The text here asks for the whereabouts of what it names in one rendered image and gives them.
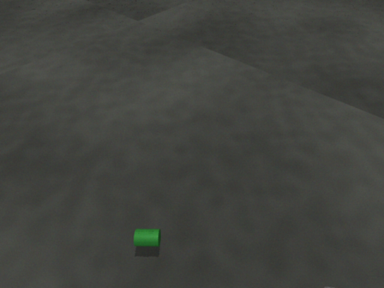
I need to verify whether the can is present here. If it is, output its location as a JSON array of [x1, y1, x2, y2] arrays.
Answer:
[[134, 229, 161, 247]]

